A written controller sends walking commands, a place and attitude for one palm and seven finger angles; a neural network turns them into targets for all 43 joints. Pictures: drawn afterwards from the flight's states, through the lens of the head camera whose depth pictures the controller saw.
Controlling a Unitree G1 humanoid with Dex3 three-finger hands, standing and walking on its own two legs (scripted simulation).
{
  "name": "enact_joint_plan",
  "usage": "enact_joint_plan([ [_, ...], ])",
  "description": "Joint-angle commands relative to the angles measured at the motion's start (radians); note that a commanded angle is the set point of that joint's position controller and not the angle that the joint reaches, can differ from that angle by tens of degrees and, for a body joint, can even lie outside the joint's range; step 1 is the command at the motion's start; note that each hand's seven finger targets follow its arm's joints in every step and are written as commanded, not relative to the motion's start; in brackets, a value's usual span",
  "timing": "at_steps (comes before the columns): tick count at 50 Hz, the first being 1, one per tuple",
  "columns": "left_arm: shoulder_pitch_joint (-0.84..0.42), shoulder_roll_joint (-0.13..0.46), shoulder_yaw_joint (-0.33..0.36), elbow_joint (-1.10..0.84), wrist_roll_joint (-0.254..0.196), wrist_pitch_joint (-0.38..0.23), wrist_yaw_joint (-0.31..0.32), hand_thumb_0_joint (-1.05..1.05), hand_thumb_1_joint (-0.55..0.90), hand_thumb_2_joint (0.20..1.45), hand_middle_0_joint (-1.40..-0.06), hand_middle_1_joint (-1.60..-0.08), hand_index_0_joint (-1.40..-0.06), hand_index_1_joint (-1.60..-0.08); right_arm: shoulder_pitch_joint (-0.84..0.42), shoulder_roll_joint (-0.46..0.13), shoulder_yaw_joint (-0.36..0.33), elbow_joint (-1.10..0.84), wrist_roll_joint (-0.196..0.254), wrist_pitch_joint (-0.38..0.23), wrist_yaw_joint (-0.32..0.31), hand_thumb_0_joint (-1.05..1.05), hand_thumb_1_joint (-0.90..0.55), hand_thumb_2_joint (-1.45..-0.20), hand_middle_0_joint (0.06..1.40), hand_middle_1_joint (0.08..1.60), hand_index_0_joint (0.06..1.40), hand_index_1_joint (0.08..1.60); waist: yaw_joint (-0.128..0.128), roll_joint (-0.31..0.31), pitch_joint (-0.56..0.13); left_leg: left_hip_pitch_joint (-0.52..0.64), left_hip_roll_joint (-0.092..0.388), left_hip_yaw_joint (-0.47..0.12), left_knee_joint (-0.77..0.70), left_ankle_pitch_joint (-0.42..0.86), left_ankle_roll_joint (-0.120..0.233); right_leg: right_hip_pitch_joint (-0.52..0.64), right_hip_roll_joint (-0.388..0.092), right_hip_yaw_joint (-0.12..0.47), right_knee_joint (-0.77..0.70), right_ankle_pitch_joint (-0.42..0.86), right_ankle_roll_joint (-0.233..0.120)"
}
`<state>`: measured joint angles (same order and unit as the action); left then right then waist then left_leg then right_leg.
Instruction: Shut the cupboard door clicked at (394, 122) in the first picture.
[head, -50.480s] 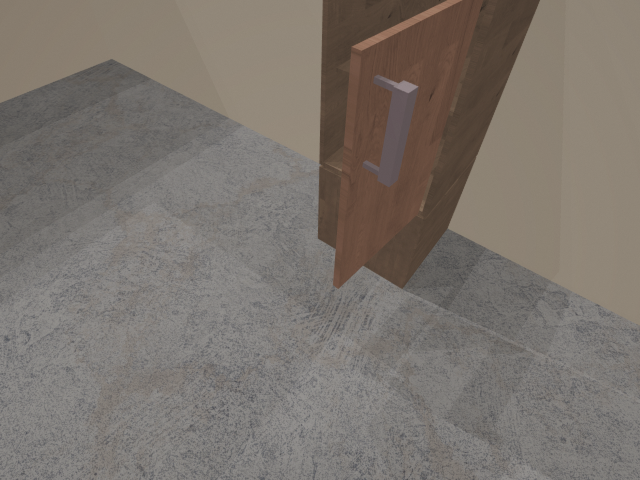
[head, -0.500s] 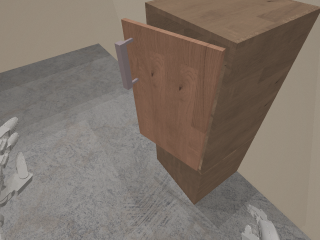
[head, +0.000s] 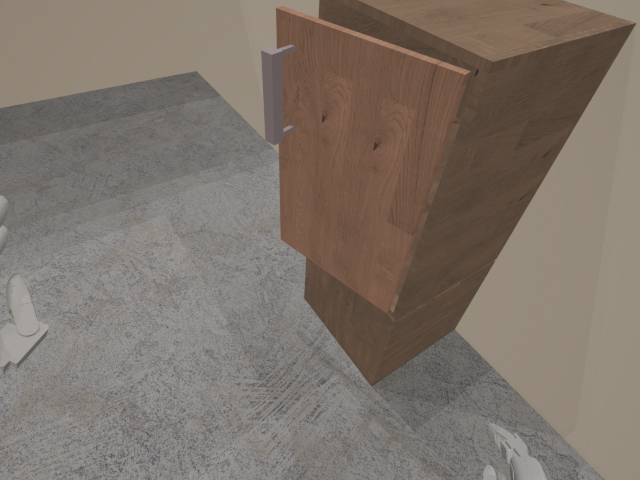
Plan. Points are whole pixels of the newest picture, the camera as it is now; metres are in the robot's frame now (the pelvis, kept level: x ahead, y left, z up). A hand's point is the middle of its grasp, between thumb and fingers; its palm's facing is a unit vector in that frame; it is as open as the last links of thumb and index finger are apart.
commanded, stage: step back with the hand held close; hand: left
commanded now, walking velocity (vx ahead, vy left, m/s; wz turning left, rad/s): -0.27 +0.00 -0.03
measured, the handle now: (281, 95) +0.75 +0.12 +0.13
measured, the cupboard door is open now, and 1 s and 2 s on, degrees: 15 15 15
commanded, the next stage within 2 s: stop stepping back and stand still in 0.40 s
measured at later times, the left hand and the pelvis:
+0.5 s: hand out of the picture +0.10 +0.30 +0.18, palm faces +0.50 -0.77 -0.38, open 7.4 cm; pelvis -0.10 +0.02 +0.00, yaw +3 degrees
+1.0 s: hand out of the picture +0.06 +0.28 +0.19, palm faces +0.44 -0.82 -0.36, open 7.4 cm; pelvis -0.16 +0.02 +0.01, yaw -4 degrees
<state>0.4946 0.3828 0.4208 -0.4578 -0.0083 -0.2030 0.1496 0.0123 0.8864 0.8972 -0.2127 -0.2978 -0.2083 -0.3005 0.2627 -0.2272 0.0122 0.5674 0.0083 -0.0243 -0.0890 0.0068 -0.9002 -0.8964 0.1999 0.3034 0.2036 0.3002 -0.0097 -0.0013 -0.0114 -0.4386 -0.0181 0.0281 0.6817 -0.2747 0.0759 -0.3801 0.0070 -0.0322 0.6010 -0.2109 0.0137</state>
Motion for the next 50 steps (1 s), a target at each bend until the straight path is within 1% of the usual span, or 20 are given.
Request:
enact_joint_plan([
  [1, -0.088, 0.239, 0.171, -0.283, 0.008, -0.100, 0.035, 0.000, 0.900, 0.900, -0.200, -0.300, -0.200, -0.300, -0.121, -0.152, -0.066, -0.159, -0.008, -0.088, -0.016, 0.000, -0.900, -0.900, 0.200, 0.300, 0.200, 0.300, 0.006, 0.182, -0.061, -0.371, 0.176, -0.228, -0.377, -0.487, 0.033, 0.348, -0.002, 0.096, 0.074, -0.092, -0.017],
  [5, -0.034, 0.225, 0.191, -0.255, -0.001, -0.114, 0.029, 0.000, 0.900, 0.900, -0.200, -0.300, -0.200, -0.300, -0.113, -0.144, -0.072, -0.151, -0.004, -0.102, -0.009, 0.000, -0.900, -0.900, 0.200, 0.300, 0.200, 0.300, 0.009, 0.184, -0.083, -0.423, 0.212, -0.207, -0.355, -0.464, 0.039, 0.406, 0.021, 0.109, 0.157, 0.044, -0.014],
  [8, -0.009, 0.212, 0.199, -0.186, 0.000, -0.113, 0.021, 0.000, 0.900, 0.900, -0.200, -0.300, -0.200, -0.300, -0.105, -0.144, -0.082, -0.149, 0.003, -0.100, -0.002, 0.000, -0.900, -0.900, 0.200, 0.300, 0.200, 0.300, 0.008, 0.101, -0.039, -0.482, 0.188, -0.139, -0.263, -0.538, 0.025, 0.353, -0.010, 0.202, 0.111, -0.060, -0.035],
  [12, -0.098, 0.203, 0.120, -0.175, -0.017, -0.087, 0.032, 0.000, 0.900, 0.900, -0.200, -0.300, -0.200, -0.300, -0.093, -0.089, -0.070, -0.094, -0.011, -0.083, 0.022, 0.000, -0.900, -0.900, 0.200, 0.300, 0.200, 0.300, -0.006, -0.226, 0.017, -0.032, 0.047, -0.034, 0.190, -0.257, -0.083, -0.233, -0.286, 0.509, -0.352, -0.450, -0.160],
  [15, -0.157, 0.235, 0.107, -0.207, -0.014, -0.074, 0.042, 0.000, 0.900, 0.900, -0.200, -0.300, -0.200, -0.300, -0.107, -0.077, -0.063, -0.088, -0.006, -0.069, 0.024, 0.000, -0.900, -0.900, 0.200, 0.300, 0.200, 0.300, -0.014, -0.308, -0.059, 0.112, 0.030, -0.015, 0.310, -0.195, -0.079, -0.267, -0.294, 0.395, -0.380, -0.350, -0.147],
  [18, -0.151, 0.240, 0.110, -0.282, -0.016, -0.082, 0.042, 0.000, 0.900, 0.900, -0.200, -0.300, -0.200, -0.300, -0.101, -0.094, -0.051, -0.089, -0.004, -0.070, 0.003, 0.000, -0.900, -0.900, 0.200, 0.300, 0.200, 0.300, -0.024, -0.024, -0.033, 0.187, 0.058, -0.038, -0.162, -0.165, -0.053, -0.253, -0.145, 0.202, -0.156, -0.241, -0.053],
  [20, -0.155, 0.230, 0.156, -0.376, -0.003, -0.108, 0.055, 0.000, 0.900, 0.900, -0.200, -0.300, -0.200, -0.300, -0.141, -0.142, -0.067, -0.116, -0.022, -0.102, -0.015, 0.000, -0.900, -0.900, 0.200, 0.300, 0.200, 0.300, -0.009, 0.486, -0.043, -0.245, 0.415, -0.415, -0.504, -0.337, 0.096, 0.048, 0.078, 0.044, 0.449, -0.204, 0.025],
  [21, -0.142, 0.262, 0.176, -0.354, -0.006, -0.101, 0.062, 0.000, 0.900, 0.900, -0.200, -0.300, -0.200, -0.300, -0.123, -0.088, -0.069, -0.099, -0.028, -0.116, -0.021, 0.000, -0.900, -0.900, 0.200, 0.300, 0.200, 0.300, -0.009, 0.371, -0.039, -0.169, 0.417, -0.366, -0.473, -0.084, 0.105, -0.019, 0.057, 0.091, 0.597, -0.259, 0.016],
  [22, -0.123, 0.266, 0.196, -0.387, -0.027, -0.117, 0.052, 0.000, 0.900, 0.900, -0.200, -0.300, -0.200, -0.300, -0.124, -0.084, -0.082, -0.081, -0.026, -0.134, -0.005, 0.000, -0.900, -0.900, 0.200, 0.300, 0.200, 0.300, -0.002, 0.306, -0.162, -0.114, 0.433, -0.304, -0.438, -0.107, 0.095, 0.008, 0.053, 0.120, 0.675, -0.280, 0.011],
  [25, -0.019, 0.215, 0.185, -0.394, -0.056, -0.099, 0.033, 0.000, 0.900, 0.900, -0.200, -0.300, -0.200, -0.300, -0.131, -0.104, -0.104, -0.081, -0.017, -0.150, 0.025, 0.000, -0.900, -0.900, 0.200, 0.300, 0.200, 0.300, 0.012, 0.193, -0.175, 0.077, 0.360, -0.161, -0.356, 0.076, 0.062, -0.075, 0.057, 0.049, 0.566, -0.284, 0.020],
  [27, 0.023, 0.162, 0.133, -0.364, -0.062, -0.094, 0.025, 0.000, 0.900, 0.900, -0.200, -0.300, -0.200, -0.300, -0.111, -0.093, -0.085, -0.081, -0.006, -0.162, 0.036, 0.000, -0.900, -0.900, 0.200, 0.300, 0.200, 0.300, 0.008, 0.210, -0.168, 0.180, 0.325, -0.139, -0.369, 0.035, 0.029, -0.071, 0.044, -0.001, 0.361, -0.294, 0.025],
  [30, -0.012, 0.165, 0.105, -0.286, -0.065, -0.053, 0.031, 0.000, 0.900, 0.900, -0.200, -0.300, -0.200, -0.300, -0.094, -0.098, -0.060, -0.083, -0.010, -0.163, 0.032, 0.000, -0.900, -0.900, 0.200, 0.300, 0.200, 0.300, -0.009, 0.261, -0.091, 0.110, 0.296, -0.157, -0.507, -0.309, -0.023, 0.084, 0.070, -0.068, 0.072, -0.322, 0.007],
  [33, -0.028, 0.187, 0.093, -0.251, -0.055, -0.020, 0.026, 0.000, 0.900, 0.900, -0.200, -0.300, -0.200, -0.300, -0.086, -0.101, -0.055, -0.090, -0.009, -0.146, 0.026, 0.000, -0.900, -0.900, 0.200, 0.300, 0.200, 0.300, -0.008, 0.202, -0.081, 0.121, 0.196, -0.049, -0.456, -0.336, -0.106, 0.222, 0.074, -0.098, -0.230, -0.259, -0.033],
  [37, -0.037, 0.314, 0.179, -0.293, -0.067, -0.025, 0.037, 0.000, 0.900, 0.900, -0.200, -0.300, -0.200, -0.300, -0.091, -0.076, -0.040, -0.080, -0.029, -0.095, 0.025, 0.000, -0.900, -0.900, 0.200, 0.300, 0.200, 0.300, -0.007, -0.065, -0.146, 0.161, 0.088, 0.025, 0.038, -0.012, -0.108, 0.078, -0.269, 0.228, -0.374, -0.100, -0.201],
  [39, 0.005, 0.270, 0.161, -0.265, -0.072, -0.011, 0.041, 0.000, 0.900, 0.900, -0.200, -0.300, -0.200, -0.300, -0.093, -0.065, -0.042, -0.084, 0.000, -0.102, 0.017, 0.000, -0.900, -0.900, 0.200, 0.300, 0.200, 0.300, 0.002, -0.150, -0.173, 0.098, 0.059, 0.014, 0.024, 0.011, -0.095, 0.166, -0.232, 0.200, -0.293, -0.017, -0.180],
  [41, -0.003, 0.292, 0.175, -0.299, -0.069, 0.001, 0.046, 0.000, 0.900, 0.900, -0.200, -0.300, -0.200, -0.300, -0.115, -0.088, -0.048, -0.089, 0.006, -0.094, 0.007, 0.000, -0.900, -0.900, 0.200, 0.300, 0.200, 0.300, -0.012, -0.135, -0.111, 0.137, 0.073, 0.025, -0.061, 0.047, -0.085, 0.129, -0.199, 0.128, -0.259, -0.039, -0.145],
  [43, -0.042, 0.264, 0.148, -0.254, -0.054, -0.010, 0.046, 0.000, 0.900, 0.900, -0.200, -0.300, -0.200, -0.300, -0.111, -0.099, -0.040, -0.069, 0.003, -0.100, -0.009, 0.000, -0.900, -0.900, 0.200, 0.300, 0.200, 0.300, -0.029, 0.004, -0.023, 0.198, 0.084, 0.006, -0.152, 0.085, -0.062, 0.064, -0.133, 0.068, -0.177, -0.005, -0.094],
  [44, -0.068, 0.253, 0.134, -0.233, -0.048, -0.010, 0.045, 0.000, 0.900, 0.900, -0.200, -0.300, -0.200, -0.300, -0.111, -0.109, -0.040, -0.063, 0.004, -0.103, -0.015, 0.000, -0.900, -0.900, 0.200, 0.300, 0.200, 0.300, -0.030, 0.081, 0.006, 0.209, 0.108, -0.045, -0.197, 0.079, -0.045, 0.034, -0.086, 0.053, -0.120, -0.020, -0.070],
  [47, -0.116, 0.238, 0.121, -0.212, -0.032, -0.026, 0.045, 0.000, 0.900, 0.900, -0.200, -0.300, -0.200, -0.300, -0.120, -0.121, -0.035, -0.068, -0.012, -0.116, -0.024, 0.000, -0.900, -0.900, 0.200, 0.300, 0.200, 0.300, -0.023, 0.362, 0.088, 0.043, 0.265, -0.361, -0.568, -0.492, -0.038, 0.056, 0.043, -0.025, 0.068, -0.283, -0.033],
  [50, -0.090, 0.217, 0.108, -0.185, -0.031, -0.020, 0.040, 0.000, 0.900, 0.900, -0.200, -0.300, -0.200, -0.300, -0.100, -0.114, -0.044, -0.070, -0.017, -0.121, -0.017, 0.000, -0.900, -0.900, 0.200, 0.300, 0.200, 0.300, -0.002, 0.240, 0.068, -0.085, 0.239, -0.250, -0.578, -0.476, -0.057, 0.220, 0.054, -0.048, -0.016, -0.269, -0.045],
])
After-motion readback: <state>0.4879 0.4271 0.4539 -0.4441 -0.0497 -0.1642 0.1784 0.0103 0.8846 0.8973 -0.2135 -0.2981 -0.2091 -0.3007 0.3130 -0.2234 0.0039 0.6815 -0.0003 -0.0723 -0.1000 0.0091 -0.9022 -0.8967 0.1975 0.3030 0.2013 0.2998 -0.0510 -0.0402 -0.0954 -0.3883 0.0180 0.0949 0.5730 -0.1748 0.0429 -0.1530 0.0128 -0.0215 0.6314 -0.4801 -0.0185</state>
